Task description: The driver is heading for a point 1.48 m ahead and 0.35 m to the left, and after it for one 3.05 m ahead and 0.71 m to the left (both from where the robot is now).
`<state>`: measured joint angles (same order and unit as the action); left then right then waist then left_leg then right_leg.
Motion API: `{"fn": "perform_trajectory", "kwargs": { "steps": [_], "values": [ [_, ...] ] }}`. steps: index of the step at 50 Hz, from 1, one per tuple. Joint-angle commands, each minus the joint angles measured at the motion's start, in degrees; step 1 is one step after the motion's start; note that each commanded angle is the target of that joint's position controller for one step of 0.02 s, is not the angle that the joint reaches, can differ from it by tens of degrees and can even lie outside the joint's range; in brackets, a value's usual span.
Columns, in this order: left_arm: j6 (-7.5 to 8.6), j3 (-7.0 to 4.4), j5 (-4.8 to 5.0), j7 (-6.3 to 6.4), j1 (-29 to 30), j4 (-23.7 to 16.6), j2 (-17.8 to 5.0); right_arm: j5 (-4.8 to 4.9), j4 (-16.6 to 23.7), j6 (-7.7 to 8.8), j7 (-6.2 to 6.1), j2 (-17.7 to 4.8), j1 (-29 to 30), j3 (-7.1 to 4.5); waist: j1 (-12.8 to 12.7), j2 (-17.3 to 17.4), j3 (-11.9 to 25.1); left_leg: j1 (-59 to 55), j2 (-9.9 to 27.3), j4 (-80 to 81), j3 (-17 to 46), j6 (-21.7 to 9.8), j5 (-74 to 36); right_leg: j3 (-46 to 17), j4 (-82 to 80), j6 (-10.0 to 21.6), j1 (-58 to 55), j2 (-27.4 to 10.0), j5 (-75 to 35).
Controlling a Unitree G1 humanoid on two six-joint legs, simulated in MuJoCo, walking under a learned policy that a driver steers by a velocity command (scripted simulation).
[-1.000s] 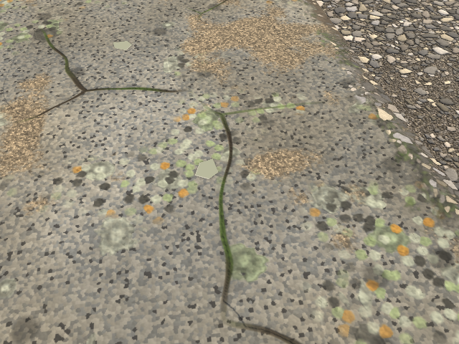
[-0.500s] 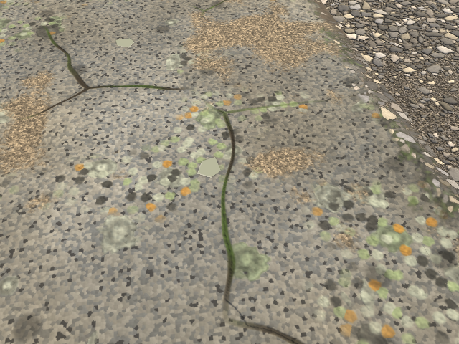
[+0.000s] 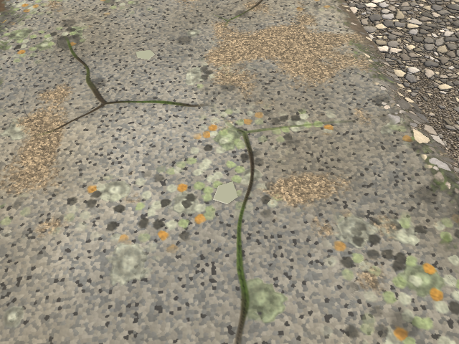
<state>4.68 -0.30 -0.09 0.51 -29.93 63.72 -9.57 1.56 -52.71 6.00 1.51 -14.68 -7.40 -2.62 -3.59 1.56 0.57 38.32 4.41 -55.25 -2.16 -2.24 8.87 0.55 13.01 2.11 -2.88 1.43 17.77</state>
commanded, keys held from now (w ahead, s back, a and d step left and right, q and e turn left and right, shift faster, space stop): w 0.52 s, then w+q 0.48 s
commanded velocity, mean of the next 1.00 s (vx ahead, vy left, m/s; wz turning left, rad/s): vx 0.49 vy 0.00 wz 0.17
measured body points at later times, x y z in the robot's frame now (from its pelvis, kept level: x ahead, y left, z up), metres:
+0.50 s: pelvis +0.29 +0.05 +0.01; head +0.30 +0.06 +0.46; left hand +0.43 +0.31 -0.11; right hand +0.28 -0.21 -0.14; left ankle +0.26 +0.13 -0.74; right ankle +0.44 -0.13 -0.67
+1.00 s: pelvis +0.57 +0.00 +0.00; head +0.59 +0.00 +0.45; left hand +0.55 +0.27 -0.13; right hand +0.75 -0.25 -0.11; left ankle +0.63 +0.18 -0.66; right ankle +0.57 -0.11 -0.74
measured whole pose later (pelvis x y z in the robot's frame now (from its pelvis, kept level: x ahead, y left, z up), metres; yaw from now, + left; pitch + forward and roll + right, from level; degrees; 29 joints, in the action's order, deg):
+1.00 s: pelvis +0.57 +0.00 +0.00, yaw +13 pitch +1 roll -2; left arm 6.4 -4.2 -0.9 0.2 -16.7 54.9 -13.9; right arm 1.6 -48.9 2.0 -0.4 -16.4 -11.3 -5.0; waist -2.3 2.6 -0.7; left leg 39.4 6.6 -58.8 3.4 -1.9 8.5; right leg 10.5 15.8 1.8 5.7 0.5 10.9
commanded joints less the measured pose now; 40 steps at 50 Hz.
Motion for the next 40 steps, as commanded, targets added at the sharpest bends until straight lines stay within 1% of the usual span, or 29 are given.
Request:
{"fn": "perform_trajectory", "kwargs": {
  "steps": [1, 3, 5, 6, 7, 8, 9, 10, 11, 12, 13, 14, 15, 17, 19, 21, 23, 26, 28, 30, 31, 33, 34, 35, 36, 37, 38, 39, 40],
  "values": [
    [0.43, -1.5, 0.08, 1.23, -0.1, -3.3, -10.3, -0.18, 7.0, 0.26, 0.54, 1.1, 11.3, 1.3, 0.0, -6.9, -9.4, -2.7, -1.9, 15.1, -2.5, 1.3, -8.1, -5.7, -9.4, 7.8, 10.7, -11.1, -19.8],
    [0.78, -2.15, 1.02, 1.36, -1.4, -2.8, -11.6, 0.28, 8.3, -0.03, 0.69, -1.0, 13.2, 1.03, 0.6, -7.9, -10.1, -5.0, -2.4, 20.0, -1.5, 0.3, -9.7, -5.5, -10.0, 7.8, 8.2, -13.1, -20.3],
    [0.66, -2.59, 1.36, 1.31, -1.1, -2.7, -11.7, 0.32, 9.0, 0.11, 0.94, -3.1, 13.2, 0.39, 2.2, -7.6, -9.3, -6.4, -3.0, 23.7, -0.7, -1.6, -9.5, -4.7, -6.8, 6.6, 2.5, -14.8, -28.4],
    [0.38, -2.89, 1.07, 1.26, -0.6, -2.9, -12.2, 0.22, 8.8, 0.24, 1.0, -4.4, 11.1, -0.26, 3.8, -8.2, -6.9, -9.6, -4.1, 24.0, -1.1, -2.6, -8.4, -4.1, -2.9, 5.8, -0.3, -15.3, -38.4],
    [-0.17, -3.22, 0.57, 1.2, 0.1, -3.1, -12.8, 0.26, 7.6, 0.21, 0.88, -6.0, 6.3, -1.16, 6.5, -9.4, -2.8, -15.5, -5.8, 23.0, -2.0, -3.7, -6.6, -3.1, 3.6, 4.9, -2.1, -15.2, -49.6],
    [-0.85, -3.14, 0.05, 1.1, 0.9, -3.5, -12.4, 0.49, 4.8, -0.02, 0.59, -8.0, -2.9, -2.49, 10.9, -9.5, 2.8, -26.4, -7.5, 22.7, -3.0, -5.2, -5.6, -1.3, 14.6, 3.7, -0.6, -13.4, -56.4],
    [-1.04, -2.65, -0.47, 0.86, 1.8, -4.7, -11.6, 0.47, 2.3, -0.43, 0.09, -10.4, -12.5, -3.55, 15.0, -8.0, 8.7, -42.4, -2.4, 21.6, 2.6, -7.6, -4.3, -0.7, 29.1, 2.1, 9.9, -11.3, -47.8],
    [-0.11, -0.47, -0.4, -0.08, -5.8, -5.6, -3.1, -1.28, 0.7, -0.69, -0.06, -16.1, -19.9, -4.83, 11.7, 7.7, 19.9, -64.0, 14.3, 26.6, 31.2, -17.5, 10.3, 0.1, 54.6, -1.5, 31.7, -1.0, -16.7],
    [1.84, -0.37, 0.71, -0.66, -4.8, -4.7, -3.2, -1.39, 0.2, -0.75, 0.22, -12.2, -18.8, -3.45, 11.5, 11.3, 23.1, -63.1, 18.2, 39.3, 49.1, -18.7, 16.2, -8.7, 65.4, -0.6, 38.1, 2.2, 12.4],
    [2.98, -1.89, 2.6, -0.89, 2.0, -7.4, -8.5, -0.89, 0.7, -0.32, 0.35, -9.0, -12.5, -2.4, 9.8, 9.2, 11.4, -53.9, 16.1, 40.9, 41.5, -15.0, 17.0, -8.5, 69.1, 0.8, 43.9, -1.5, 10.2],
    [3.41, -2.2, 3.02, -0.54, 7.0, -8.9, -10.1, -0.79, 2.1, 0.02, 0.46, -6.7, -6.4, -1.68, 8.0, 3.6, 5.2, -43.2, 14.3, 41.9, 32.1, -13.1, 11.6, -6.7, 67.1, 1.6, 43.0, -4.8, 4.6],
    [3.19, -2.68, 2.44, 0.08, 9.1, -9.3, -10.1, -1.34, 2.5, 0.45, 0.86, -5.1, -2.7, -1.17, 5.8, -0.2, 1.7, -34.1, 12.0, 43.5, 25.0, -11.8, 4.7, -5.6, 63.4, 1.7, 39.9, -7.3, 0.4],
    [2.32, -3.09, 1.74, 0.51, 7.9, -9.0, -9.2, -1.94, 2.4, 0.85, 1.12, -3.8, -0.9, -0.77, 3.4, 1.0, 0.8, -28.5, 9.5, 45.0, 19.5, -10.7, 1.3, -5.8, 60.2, 1.8, 35.6, -9.3, -2.0],
    [0.68, -3.08, 1.45, 0.81, 5.7, -8.7, -6.8, -1.92, 1.1, 1.01, 1.28, -3.0, -1.7, -0.58, 1.6, 2.7, -0.4, -23.3, 7.4, 47.7, 14.8, -11.1, -0.3, -5.2, 56.5, 1.5, 32.2, -10.2, -2.7],
    [-0.02, -3.44, 1.03, 1.04, 8.7, -10.1, -7.3, -1.8, -0.2, 1.2, 0.62, -4.6, -3.9, -0.8, 1.3, 2.4, -2.6, -21.6, 7.1, 49.8, 12.2, -12.1, -1.7, -4.4, 52.2, 0.4, 35.2, -10.9, -5.5],
    [0.02, -3.82, 0.44, 1.11, 14.7, -12.4, -8.3, -1.84, -1.0, 1.07, -0.4, -6.3, -6.6, -1.14, 2.5, 1.1, -4.2, -23.8, 7.5, 50.8, 11.6, -12.4, -2.9, -4.2, 45.5, -1.0, 40.9, -11.5, -11.3],
    [0.42, -3.84, 0.27, 0.73, 19.3, -13.9, -8.0, -1.71, -1.4, 0.65, -1.19, -6.8, -8.9, -1.21, 3.7, 0.6, -4.3, -26.5, 7.0, 50.7, 10.0, -11.5, -4.9, -3.8, 37.5, -1.6, 43.2, -11.1, -17.9],
    [1.01, -3.28, 0.6, -0.08, 26.1, -15.7, -6.9, -1.11, -2.1, 0.23, -1.81, -7.7, -12.2, -1.3, 6.0, 0.7, -4.7, -28.6, 5.7, 50.5, 6.8, -9.8, -6.4, -1.4, 26.3, -1.8, 40.7, -8.7, -24.7],
    [1.23, -3.04, 0.87, -0.64, 30.4, -17.1, -6.9, -0.65, -3.1, -0.2, -1.93, -7.8, -15.4, -1.34, 7.6, 0.3, -5.5, -30.8, 6.1, 49.4, 7.5, -9.8, -6.1, -1.1, 22.0, -2.2, 39.9, -7.5, -24.9],
    [1.65, -2.88, 1.13, -1.35, 33.5, -18.5, -7.2, -0.36, -3.7, -0.91, -2.07, -7.9, -17.5, -1.5, 8.2, 0.4, -6.3, -34.8, 7.5, 46.8, 8.9, -9.8, -6.5, -1.6, 18.5, -2.2, 40.6, -6.6, -22.6],
    [1.96, -2.9, 1.22, -1.7, 34.3, -19.1, -7.6, -0.25, -3.9, -1.26, -2.23, -8.1, -17.9, -1.69, 8.0, 0.7, -6.3, -36.5, 8.3, 45.3, 9.8, -9.6, -6.8, -2.1, 16.9, -1.9, 40.3, -6.3, -21.1],
    [2.57, -3.39, 1.33, -2.1, 32.8, -19.3, -9.4, -0.16, -3.6, -1.82, -2.51, -8.9, -17.5, -2.18, 6.2, 1.8, -5.2, -38.3, 9.7, 42.2, 11.9, -8.6, -9.0, -2.5, 14.5, -1.1, 36.1, -5.3, -17.5],
    [2.87, -3.86, 1.39, -2.11, 30.3, -18.9, -10.5, -0.19, -3.3, -2.08, -2.53, -9.4, -16.6, -2.42, 4.5, 2.9, -3.7, -38.4, 9.7, 39.4, 12.4, -8.0, -13.2, -1.7, 13.8, -0.5, 31.6, -4.3, -15.3],
    [3.11, -4.91, 1.33, -1.87, 24.2, -17.3, -12.4, -0.36, -2.7, -2.25, -2.47, -9.1, -15.4, -2.26, 1.1, 2.9, -0.1, -37.4, 7.5, 32.6, 11.1, -6.8, -21.0, -0.5, 12.4, 0.7, 22.8, -2.9, -14.0],
    [3.33, -6.31, 0.78, -1.37, 13.7, -14.9, -15.9, -1.0, -1.6, -2.21, -2.29, -6.9, -14.6, -1.44, -3.3, 1.9, 7.9, -30.9, 3.9, 19.4, 8.7, -4.9, -20.2, -3.1, 15.0, 3.4, 6.7, -6.3, -14.9],
    [3.11, -7.85, -0.5, -0.86, 4.7, -13.6, -22.0, -1.46, 0.3, -1.49, -2.01, -0.9, -18.8, 0.16, -3.5, -9.2, 18.6, -10.6, -4.2, -2.8, 3.6, -0.8, -1.8, -22.5, 15.2, 10.1, -17.5, -21.2, -11.6],
    [2.61, -7.18, -0.38, -1.13, 3.0, -12.8, -19.8, -0.03, 0.2, -0.49, -1.85, 0.3, -21.3, 0.73, -2.7, -19.4, 24.9, 0.6, -7.6, -15.6, 7.7, 0.2, 24.7, -41.8, 6.7, 14.6, -23.3, -27.8, -3.9],
    [2.57, -5.66, -0.18, -1.01, 7.4, -14.0, -14.6, 1.45, 0.7, -0.07, -1.98, -6.5, -17.2, -1.07, -2.7, -13.1, 16.5, 5.2, -3.8, -20.7, 10.8, -0.5, 22.1, -35.4, 5.2, 11.6, -16.4, -25.5, -0.9],
    [2.44, -4.86, -0.01, -0.83, 12.0, -15.0, -12.1, 1.61, 1.8, -0.11, -2.18, -7.3, -13.3, -1.46, -1.6, -9.7, 10.0, 6.0, -0.9, -20.5, 8.9, -0.9, 16.9, -26.2, 4.3, 9.3, -8.1, -23.6, -3.4]
  ]
}}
